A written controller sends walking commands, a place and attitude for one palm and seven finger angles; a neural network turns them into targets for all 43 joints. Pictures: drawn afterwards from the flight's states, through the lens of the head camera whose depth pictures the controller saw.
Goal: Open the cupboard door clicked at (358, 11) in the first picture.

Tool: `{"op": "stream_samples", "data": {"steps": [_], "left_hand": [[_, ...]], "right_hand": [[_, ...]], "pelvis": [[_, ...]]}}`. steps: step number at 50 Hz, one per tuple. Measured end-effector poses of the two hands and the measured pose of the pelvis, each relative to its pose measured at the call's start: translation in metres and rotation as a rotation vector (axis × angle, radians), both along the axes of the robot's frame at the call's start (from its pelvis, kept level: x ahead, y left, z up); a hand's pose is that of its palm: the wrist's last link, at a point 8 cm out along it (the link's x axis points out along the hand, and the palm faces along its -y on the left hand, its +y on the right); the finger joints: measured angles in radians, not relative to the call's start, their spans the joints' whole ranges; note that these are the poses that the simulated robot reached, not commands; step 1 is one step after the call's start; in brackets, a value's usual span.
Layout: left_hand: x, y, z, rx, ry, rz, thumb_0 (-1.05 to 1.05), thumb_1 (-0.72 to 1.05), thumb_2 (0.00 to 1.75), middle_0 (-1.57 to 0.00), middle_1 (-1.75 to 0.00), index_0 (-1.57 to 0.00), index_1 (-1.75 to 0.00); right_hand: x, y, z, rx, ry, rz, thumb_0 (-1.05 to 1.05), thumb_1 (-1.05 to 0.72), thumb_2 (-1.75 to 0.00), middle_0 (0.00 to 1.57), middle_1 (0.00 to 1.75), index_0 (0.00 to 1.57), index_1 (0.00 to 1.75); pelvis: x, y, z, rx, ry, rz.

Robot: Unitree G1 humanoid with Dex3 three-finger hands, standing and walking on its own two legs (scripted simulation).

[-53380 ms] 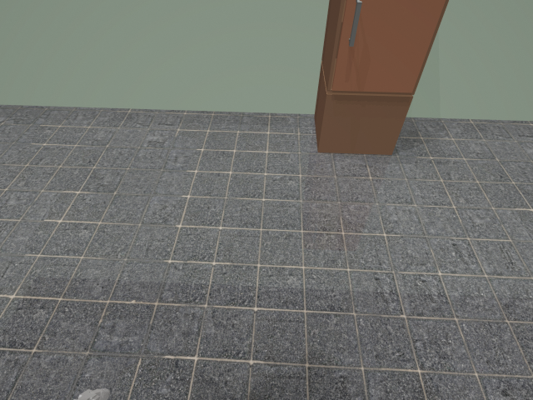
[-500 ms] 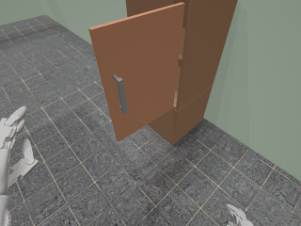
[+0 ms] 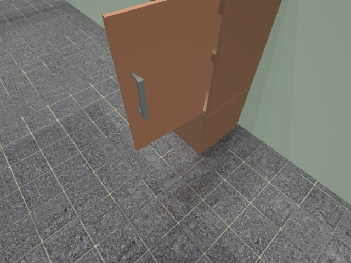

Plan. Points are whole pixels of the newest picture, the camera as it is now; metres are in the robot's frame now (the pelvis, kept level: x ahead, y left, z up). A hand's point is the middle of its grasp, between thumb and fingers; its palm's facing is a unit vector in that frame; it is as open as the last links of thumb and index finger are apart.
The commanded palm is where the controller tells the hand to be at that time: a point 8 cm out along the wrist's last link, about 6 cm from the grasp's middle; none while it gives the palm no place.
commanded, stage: let the arm hang, fingers relaxed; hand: left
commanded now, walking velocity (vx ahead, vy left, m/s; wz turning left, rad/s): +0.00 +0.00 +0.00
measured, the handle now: (139, 97) +0.61 +0.16 -0.02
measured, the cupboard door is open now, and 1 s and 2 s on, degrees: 86 86 86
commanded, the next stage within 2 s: look to check the result in 0.56 s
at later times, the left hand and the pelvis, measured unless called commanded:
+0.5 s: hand out of the picture +0.05 +0.21 -0.16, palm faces +0.00 -0.97 -0.25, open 7.4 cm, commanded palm none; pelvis +0.00 +0.01 +0.00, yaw -1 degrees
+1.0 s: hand out of the picture +0.08 +0.24 -0.15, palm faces -0.01 -0.94 -0.33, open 7.4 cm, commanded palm none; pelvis +0.01 +0.01 +0.01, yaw -1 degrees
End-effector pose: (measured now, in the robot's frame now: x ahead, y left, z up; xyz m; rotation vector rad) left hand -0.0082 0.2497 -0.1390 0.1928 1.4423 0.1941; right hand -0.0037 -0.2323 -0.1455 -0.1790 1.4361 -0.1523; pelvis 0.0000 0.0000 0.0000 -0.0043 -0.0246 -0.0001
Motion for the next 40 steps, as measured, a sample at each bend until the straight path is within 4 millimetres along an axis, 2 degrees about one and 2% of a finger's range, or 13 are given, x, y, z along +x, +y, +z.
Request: {"op": "stream_samples", "data": {"steps": [5,13,23,40], "left_hand": [[0.001,0.006,0.005,0.017,-0.008,-0.006,0.0,0.92,0.9,-0.2,-0.3,-0.2,-0.3],[0.026,0.007,0.007,0.011,-0.084,-0.03,0.0,0.91,0.9,-0.2,-0.3,-0.2,-0.3],[0.054,0.007,0.008,0.0,-0.149,-0.057,0.0,0.9,0.9,-0.2,-0.3,-0.2,-0.3],[0.066,0.034,0.018,0.064,-0.139,-0.066,0.01,0.9,0.9,-0.2,-0.3,-0.2,-0.3]], "right_hand": [[-0.006,0.009,-0.004,0.024,0.002,-0.005,0.0,-0.91,-0.9,0.2,0.3,0.2,0.3],[0.003,0.01,-0.004,0.023,-0.045,-0.009,0.0,-0.91,-0.9,0.2,0.3,0.2,0.3],[0.019,-0.002,0.002,-0.014,-0.089,-0.002,0.0,-0.91,-0.9,0.2,0.3,0.2,0.3],[0.051,-0.026,0.01,-0.061,-0.122,0.03,0.0,-0.91,-0.9,0.2,0.3,0.2,0.3]], "pelvis": [[-0.003,0.004,0.001,0.002,-0.006,-0.002],[-0.005,0.008,0.002,0.005,-0.01,-0.008],[-0.002,0.011,0.003,0.007,-0.007,-0.011],[0.008,0.01,0.005,0.01,-0.001,-0.009]]}}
